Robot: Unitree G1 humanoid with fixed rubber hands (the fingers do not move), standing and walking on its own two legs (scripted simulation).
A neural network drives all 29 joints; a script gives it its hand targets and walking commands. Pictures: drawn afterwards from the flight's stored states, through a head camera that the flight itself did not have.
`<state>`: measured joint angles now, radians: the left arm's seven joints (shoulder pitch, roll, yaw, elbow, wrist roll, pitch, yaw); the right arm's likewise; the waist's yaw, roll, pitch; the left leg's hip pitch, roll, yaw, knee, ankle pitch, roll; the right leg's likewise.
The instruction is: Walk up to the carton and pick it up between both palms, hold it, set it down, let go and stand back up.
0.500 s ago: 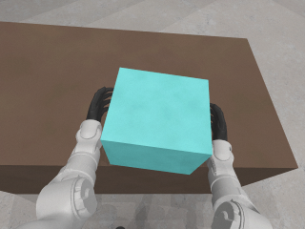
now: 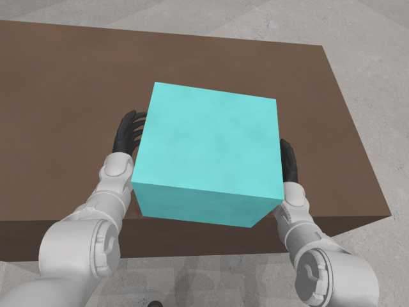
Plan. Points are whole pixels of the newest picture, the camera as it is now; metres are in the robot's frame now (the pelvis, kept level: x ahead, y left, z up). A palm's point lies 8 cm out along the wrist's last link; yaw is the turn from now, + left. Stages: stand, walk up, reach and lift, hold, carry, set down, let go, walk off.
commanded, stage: set down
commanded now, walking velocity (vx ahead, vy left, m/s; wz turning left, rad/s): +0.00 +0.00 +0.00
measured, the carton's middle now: (206, 160) +0.42 +0.01 -0.02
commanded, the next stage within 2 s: none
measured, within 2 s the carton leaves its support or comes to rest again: neither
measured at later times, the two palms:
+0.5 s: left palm (112, 152) +0.42 +0.21 -0.01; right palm (301, 174) +0.40 -0.19 +0.00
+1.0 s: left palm (96, 185) +0.35 +0.23 -0.03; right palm (308, 200) +0.35 -0.20 -0.01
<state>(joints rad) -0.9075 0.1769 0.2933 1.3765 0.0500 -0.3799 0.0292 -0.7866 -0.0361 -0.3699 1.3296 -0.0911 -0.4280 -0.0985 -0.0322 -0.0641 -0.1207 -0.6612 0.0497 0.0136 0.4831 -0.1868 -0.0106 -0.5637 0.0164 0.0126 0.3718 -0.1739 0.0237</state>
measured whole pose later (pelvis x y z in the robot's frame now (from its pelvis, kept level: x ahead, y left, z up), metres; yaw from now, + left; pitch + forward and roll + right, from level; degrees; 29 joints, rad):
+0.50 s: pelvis -0.02 +0.00 -0.01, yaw -1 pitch +26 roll -3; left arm -0.99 0.26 0.08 1.53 -0.18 -0.47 0.01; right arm -0.92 -0.19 -0.02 1.47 0.29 -0.45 -0.08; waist -0.03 -0.03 -0.21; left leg -0.85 0.06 0.01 0.58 -0.19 -0.01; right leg -0.76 0.03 0.01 0.47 -0.17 0.03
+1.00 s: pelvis -0.04 +0.00 -0.01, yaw -1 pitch +24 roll -3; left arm -0.74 0.27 0.08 1.41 -0.23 -0.51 -0.04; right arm -0.68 -0.21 0.09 1.25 0.37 -0.47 -0.08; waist -0.02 0.01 -0.23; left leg -0.84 0.06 0.01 0.58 -0.17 0.00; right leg -0.74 0.02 0.01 0.48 -0.16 0.03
